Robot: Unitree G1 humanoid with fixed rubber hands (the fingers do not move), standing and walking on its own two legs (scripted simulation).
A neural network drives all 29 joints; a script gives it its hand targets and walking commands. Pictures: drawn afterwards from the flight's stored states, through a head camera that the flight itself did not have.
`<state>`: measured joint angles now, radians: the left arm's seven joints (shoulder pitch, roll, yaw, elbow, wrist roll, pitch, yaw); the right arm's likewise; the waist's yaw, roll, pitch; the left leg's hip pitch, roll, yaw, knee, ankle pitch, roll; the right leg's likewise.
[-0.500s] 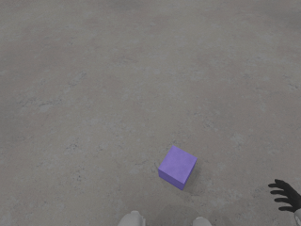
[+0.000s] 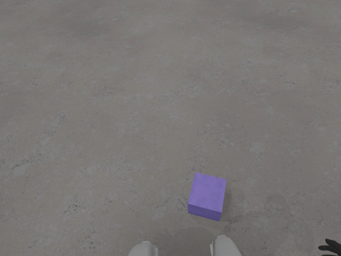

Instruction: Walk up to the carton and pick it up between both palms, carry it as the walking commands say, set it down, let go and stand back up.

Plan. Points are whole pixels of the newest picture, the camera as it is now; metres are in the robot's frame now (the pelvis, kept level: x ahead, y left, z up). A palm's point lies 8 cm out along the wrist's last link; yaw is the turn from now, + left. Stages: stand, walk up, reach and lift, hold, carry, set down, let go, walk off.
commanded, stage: walk up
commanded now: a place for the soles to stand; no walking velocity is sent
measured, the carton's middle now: (206, 196) +0.51 -0.13 -0.63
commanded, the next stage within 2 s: none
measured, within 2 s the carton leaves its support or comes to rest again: neither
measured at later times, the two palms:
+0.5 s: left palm (41, 242) +0.19 +0.35 -0.07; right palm out of the picture +0.01 -0.30 -0.05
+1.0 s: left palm (63, 225) +0.22 +0.30 -0.06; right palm out of the picture +0.01 -0.33 -0.07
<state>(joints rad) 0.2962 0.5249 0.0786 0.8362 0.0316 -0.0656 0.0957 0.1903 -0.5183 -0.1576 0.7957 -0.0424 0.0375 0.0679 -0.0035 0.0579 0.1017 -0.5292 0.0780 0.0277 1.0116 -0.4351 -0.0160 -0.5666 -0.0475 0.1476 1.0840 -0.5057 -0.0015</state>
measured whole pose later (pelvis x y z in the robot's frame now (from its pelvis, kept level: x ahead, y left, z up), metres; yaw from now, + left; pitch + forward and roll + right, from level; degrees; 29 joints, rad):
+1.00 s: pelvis +0.03 +0.01 +0.03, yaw -17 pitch -3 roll +0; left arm 0.16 0.44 0.06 0.94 0.02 -0.05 -0.01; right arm 0.17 -0.44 -0.05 0.95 -0.02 -0.05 -0.01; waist -0.02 0.00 0.10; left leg -0.35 0.07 0.06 0.89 -0.53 0.02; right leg -0.42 0.02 0.01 0.86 -0.39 -0.02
